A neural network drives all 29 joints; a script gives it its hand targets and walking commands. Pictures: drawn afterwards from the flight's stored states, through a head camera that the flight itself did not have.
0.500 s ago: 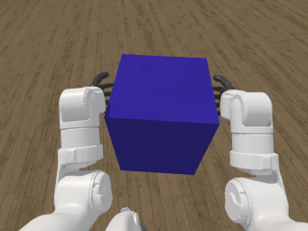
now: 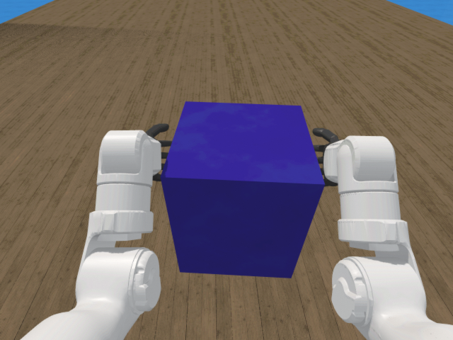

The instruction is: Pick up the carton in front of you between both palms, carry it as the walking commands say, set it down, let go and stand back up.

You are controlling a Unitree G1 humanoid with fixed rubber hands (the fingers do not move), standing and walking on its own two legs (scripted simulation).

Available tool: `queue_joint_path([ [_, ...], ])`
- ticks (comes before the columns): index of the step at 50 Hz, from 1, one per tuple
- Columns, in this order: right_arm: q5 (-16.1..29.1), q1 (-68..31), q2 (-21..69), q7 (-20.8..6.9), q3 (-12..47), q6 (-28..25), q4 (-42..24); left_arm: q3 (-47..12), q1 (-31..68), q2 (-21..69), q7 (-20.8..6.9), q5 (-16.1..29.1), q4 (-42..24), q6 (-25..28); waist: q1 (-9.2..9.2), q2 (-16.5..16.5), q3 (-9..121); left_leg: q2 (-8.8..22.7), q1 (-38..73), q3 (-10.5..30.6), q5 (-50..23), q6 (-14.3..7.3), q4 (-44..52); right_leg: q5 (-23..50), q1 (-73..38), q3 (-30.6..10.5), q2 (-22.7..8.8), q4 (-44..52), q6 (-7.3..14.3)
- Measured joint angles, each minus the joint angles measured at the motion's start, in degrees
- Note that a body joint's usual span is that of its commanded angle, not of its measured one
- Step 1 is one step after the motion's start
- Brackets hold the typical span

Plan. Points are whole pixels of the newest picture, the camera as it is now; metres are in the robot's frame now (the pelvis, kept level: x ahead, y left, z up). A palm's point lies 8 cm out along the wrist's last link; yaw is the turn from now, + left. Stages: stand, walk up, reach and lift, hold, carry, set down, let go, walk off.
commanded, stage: carry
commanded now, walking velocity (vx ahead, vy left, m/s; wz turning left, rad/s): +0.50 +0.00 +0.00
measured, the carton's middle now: (238, 190) +0.37 +0.01 +0.12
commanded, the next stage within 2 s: none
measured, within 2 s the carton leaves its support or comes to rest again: neither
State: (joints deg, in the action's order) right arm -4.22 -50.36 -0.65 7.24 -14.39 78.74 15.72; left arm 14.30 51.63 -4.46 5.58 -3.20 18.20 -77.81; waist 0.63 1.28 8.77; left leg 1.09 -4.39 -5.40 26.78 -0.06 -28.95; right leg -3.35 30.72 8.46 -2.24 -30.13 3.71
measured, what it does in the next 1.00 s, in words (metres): walks ahead: right foot, then left foot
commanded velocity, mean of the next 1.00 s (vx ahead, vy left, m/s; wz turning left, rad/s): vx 0.44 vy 0.00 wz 0.00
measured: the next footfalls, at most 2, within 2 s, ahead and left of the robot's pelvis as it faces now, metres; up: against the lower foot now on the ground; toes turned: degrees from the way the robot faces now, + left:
right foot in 0.02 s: +0.18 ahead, -0.09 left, +0.00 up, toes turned -8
left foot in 0.48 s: +0.41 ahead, +0.12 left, +0.00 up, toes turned +9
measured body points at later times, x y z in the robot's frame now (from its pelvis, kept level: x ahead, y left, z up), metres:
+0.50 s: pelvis +0.28 +0.02 +0.01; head +0.29 +0.02 +0.46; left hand +0.61 +0.17 +0.10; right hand +0.61 -0.14 +0.11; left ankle +0.37 +0.12 -0.73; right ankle +0.15 -0.09 -0.71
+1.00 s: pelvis +0.58 -0.04 +0.01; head +0.55 -0.05 +0.45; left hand +0.85 +0.11 +0.09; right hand +0.86 -0.19 +0.08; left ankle +0.44 +0.10 -0.65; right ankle +0.66 -0.12 -0.72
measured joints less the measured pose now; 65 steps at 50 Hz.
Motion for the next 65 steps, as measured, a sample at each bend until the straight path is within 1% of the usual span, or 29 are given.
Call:
queue_joint_path([
  [1, 0.26, -0.02, -0.52, -0.02, -0.03, -0.16, 0.07, -0.09, 0.31, 0.34, 0.06, -0.11, 0.65, 0.60, -0.39, -0.50, -0.25, 0.64, -1.19, 0.16, 1.93, 0.29, -5.12, 0.62, -1.67, 0.58, 0.43, 0.98, 0.56],
  [2, 0.53, 0.23, -1.02, -0.06, -0.21, -0.72, 0.22, -0.17, 0.12, 1.00, 0.13, -0.39, 1.01, 1.58, -0.90, -1.54, -0.85, 1.50, -4.06, 0.98, 1.16, 0.30, -12.59, -0.92, -1.33, 1.10, 0.87, -1.40, 1.06],
  [5, 0.86, 2.37, -1.42, -0.17, -0.99, -1.60, 0.42, -0.10, -2.30, 3.32, 0.47, -1.52, 0.98, 3.06, -1.61, -1.88, -3.30, 0.07, -15.12, 4.17, -1.81, -0.26, -33.62, -5.73, -2.95, 1.06, 0.75, -2.87, 1.50],
  [7, 0.69, 3.80, -0.93, -0.05, -0.54, -1.74, -0.34, -0.18, -5.13, 4.26, 0.84, -1.65, -1.28, 3.17, -1.36, -2.14, -5.08, 0.36, -21.40, 4.05, -5.33, -0.43, -38.14, -5.73, -5.57, 0.89, 0.79, 0.03, 0.95],
  [11, 0.50, 6.34, 0.13, -0.03, 0.84, -3.03, -4.42, 0.53, -9.51, 5.65, 0.94, -1.82, -7.64, 4.15, -0.65, -2.71, -8.31, 2.82, -29.71, 3.23, -10.08, 0.77, -32.48, -5.40, -10.75, 0.48, 1.28, 6.25, 0.92],
  [16, 0.28, 10.66, 1.98, -0.03, 1.37, -5.88, -10.25, 1.56, -14.38, 8.12, 0.96, -2.53, -14.46, 6.85, 0.14, -3.09, -9.04, 4.57, -32.02, 1.92, -15.12, 2.23, -15.97, -6.75, -17.08, -0.10, 1.63, 12.09, -0.03],
  [22, 0.08, 19.26, 4.62, -0.53, 2.09, -8.42, -17.98, 0.25, -22.93, 11.33, 0.78, -3.59, -22.55, 9.11, 0.25, -2.81, -6.48, 2.32, -24.81, -2.04, -23.44, 1.44, 3.25, -13.60, -24.97, -0.57, 1.27, 12.69, -2.57],
  [23, -0.17, 20.66, 5.22, -0.72, 2.27, -8.64, -19.24, -0.09, -24.48, 11.69, 0.69, -3.76, -24.05, 9.17, 0.00, -2.63, -5.83, 1.85, -22.32, -3.32, -24.62, 1.01, 6.51, -15.98, -25.62, -0.89, 1.10, 10.54, -3.11],
  [24, -0.58, 21.97, 6.03, -0.92, 2.50, -8.96, -20.25, -0.41, -26.01, 11.77, 0.52, -3.87, -25.51, 9.18, -0.35, -2.30, -5.00, 1.62, -20.17, -4.19, -25.99, -0.37, 8.11, -18.98, -25.33, -1.33, 0.81, 6.54, -3.59],
  [25, -1.27, 23.56, 7.22, -1.08, 2.81, -9.92, -20.90, -0.73, -27.42, 11.32, 0.28, -3.65, -26.39, 9.42, -0.38, -0.63, -4.40, 0.89, -20.10, -5.09, -24.95, -1.87, 6.01, -20.40, -23.19, -1.92, -0.66, 0.00, -3.86],
  [27, -2.95, 26.94, 9.51, -1.20, 3.61, -10.87, -21.92, -0.95, -30.59, 10.72, -0.35, -3.05, -27.45, 9.53, -0.49, 0.32, -3.73, 0.76, -19.28, -5.67, -19.94, -3.17, 2.91, -21.86, -16.33, -4.32, -0.57, -16.42, -4.10],
  [29, -3.94, 31.22, 10.82, -1.25, 4.50, -10.75, -24.10, -1.33, -33.76, 11.15, -0.70, -2.66, -28.45, 9.34, -0.89, -0.28, -3.40, 1.36, -16.63, -5.55, -17.32, -2.92, 3.77, -22.75, -9.70, -4.71, 0.24, -27.06, -3.95],
  [30, -3.75, 33.23, 10.20, -1.38, 5.58, -10.44, -25.32, -1.82, -35.16, 11.73, -0.71, -2.76, -29.04, 9.32, -1.05, -0.55, -3.35, 1.56, -14.98, -5.38, -17.01, -2.30, 4.97, -21.92, -7.11, -4.36, 0.08, -28.48, -4.02],
  [33, -2.74, 37.51, 8.91, -1.89, 7.13, -9.84, -29.16, -4.33, -39.10, 12.90, -0.71, -3.55, -32.17, 9.47, -0.83, -0.86, -3.19, 1.66, -9.97, -4.93, -16.11, -1.94, 8.82, -17.62, -1.30, -3.60, -1.35, -23.98, -4.86],
  [36, -2.08, 39.73, 8.53, -2.00, 8.09, -9.53, -32.51, -6.80, -41.36, 12.26, -0.69, -3.59, -35.51, 9.08, -0.18, -0.80, -2.59, 1.58, -5.10, -4.67, -14.51, -1.26, 11.57, -11.48, 1.70, -2.96, -2.78, -14.54, -5.59],
  [40, -1.80, 40.86, 8.36, -2.07, 8.94, -8.80, -34.62, -7.59, -42.51, 12.09, -0.68, -3.73, -38.21, 7.84, 0.31, -0.84, -0.63, 1.69, 1.38, -4.64, -10.61, 0.49, 13.14, -2.94, 1.43, -0.99, -3.24, -2.77, -5.18],
  [43, -2.07, 40.93, 8.34, -2.14, 9.08, -7.72, -34.54, -7.56, -42.62, 12.07, -0.69, -3.75, -38.08, 6.84, 0.64, -1.39, 1.32, 2.32, 5.48, -4.20, -5.61, 2.26, 11.13, -1.34, -1.61, 1.57, -2.80, 2.02, -4.28],
  [44, -2.24, 40.73, 8.36, -2.15, 8.95, -7.32, -34.36, -7.42, -42.30, 12.10, -0.71, -3.75, -37.64, 6.56, 0.70, -1.60, 1.83, 2.81, 6.16, -3.82, -3.02, 2.98, 8.67, -2.67, -3.35, 2.65, -2.44, 3.14, -3.90],
  [45, -2.36, 40.34, 8.16, -2.19, 8.59, -7.06, -33.93, -7.49, -41.83, 12.17, -0.75, -3.81, -36.61, 6.72, 0.47, -2.63, 2.15, 4.10, 5.67, -3.34, 0.09, 3.35, 4.22, -0.98, -4.04, 3.65, -1.85, 2.21, -2.40],
  [46, -2.32, 40.10, 7.73, -2.22, 8.10, -6.97, -33.10, -7.75, -41.21, 12.28, -0.80, -4.00, -34.78, 7.22, 0.11, -3.79, 2.29, 5.67, 2.97, -2.44, 0.87, 3.11, -3.11, -2.13, -3.61, 4.53, -1.36, -0.82, -0.92],
  [47, -2.22, 40.05, 7.24, -2.24, 7.73, -6.83, -32.14, -8.00, -40.63, 12.37, -0.81, -4.22, -32.85, 7.52, -0.32, -3.99, 2.14, 5.77, -1.03, -0.56, 0.97, 2.86, -12.08, -4.28, -3.56, 4.95, -1.37, -2.85, 0.07],
  [49, -2.12, 39.99, 6.83, -2.25, 7.41, -6.42, -30.37, -8.24, -40.47, 12.40, -0.81, -4.56, -30.56, 7.54, -0.72, -3.48, 1.01, 4.22, -9.75, 1.99, 0.88, 1.88, -27.30, -6.83, -5.32, 5.24, -1.70, -2.45, 0.75],
  [51, -2.48, 40.05, 7.49, -2.24, 7.30, -6.46, -29.53, -8.00, -41.39, 12.27, -0.81, -4.44, -30.47, 7.57, -0.96, -3.14, -0.48, 3.64, -16.98, 1.84, -1.34, 1.00, -33.34, -6.50, -8.06, 5.28, -1.63, 0.83, 0.18],
  [53, -3.06, 40.40, 8.54, -2.24, 7.41, -7.12, -29.94, -7.52, -42.38, 12.15, -0.83, -3.92, -31.57, 8.05, -1.29, -2.94, -1.95, 3.67, -21.83, 0.91, -4.02, 0.86, -30.93, -5.98, -10.84, 5.04, -1.37, 4.36, 0.16],
  [57, -3.19, 41.11, 8.31, -2.26, 9.06, -8.76, -32.44, -7.29, -43.21, 12.05, -0.86, -2.99, -34.31, 9.72, -1.82, -2.81, -3.74, 3.47, -25.68, -0.52, -8.79, 1.39, -16.65, -6.23, -15.36, 4.47, -1.02, 8.66, -0.40],
  [60, -3.08, 41.57, 8.25, -2.26, 9.35, -9.17, -34.89, -7.71, -43.24, 12.05, -0.86, -2.70, -36.29, 10.15, -1.75, -2.77, -3.74, 3.18, -24.84, -1.75, -14.79, 1.46, -7.21, -8.50, -17.85, 4.28, -0.78, 8.47, -1.25],
  [63, -2.89, 41.59, 8.24, -2.26, 9.14, -8.62, -36.58, -8.18, -43.03, 12.07, -0.87, -2.80, -37.64, 9.64, -1.46, -3.01, -2.69, 3.13, -20.08, -3.66, -24.21, 1.42, 2.52, -12.82, -19.70, 3.99, -0.33, 5.00, -2.47],
  [64, -2.86, 41.49, 8.27, -2.26, 9.01, -8.41, -36.66, -8.22, -42.85, 12.06, -0.92, -2.93, -37.68, 9.40, -1.37, -3.09, -2.00, 3.30, -18.15, -4.10, -25.21, 0.41, 4.47, -14.75, -19.92, 3.82, -0.14, 3.01, -2.94],
  [65, -2.86, 41.43, 8.28, -2.27, 9.03, -8.57, -35.97, -7.91, -42.46, 12.07, -0.96, -3.05, -37.18, 9.14, -1.13, -1.80, -1.30, 2.66, -17.52, -4.58, -22.84, -0.91, 4.08, -16.60, -19.82, 3.46, -0.98, 1.11, -3.44],
])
